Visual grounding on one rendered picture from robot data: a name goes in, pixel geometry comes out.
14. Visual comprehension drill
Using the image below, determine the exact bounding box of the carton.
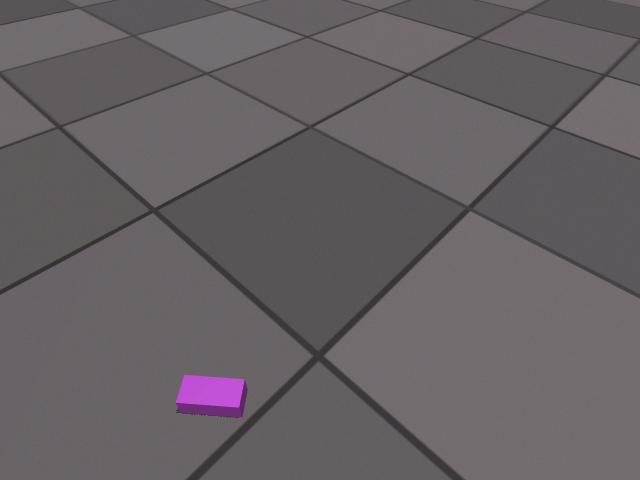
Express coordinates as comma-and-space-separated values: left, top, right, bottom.
176, 375, 248, 417

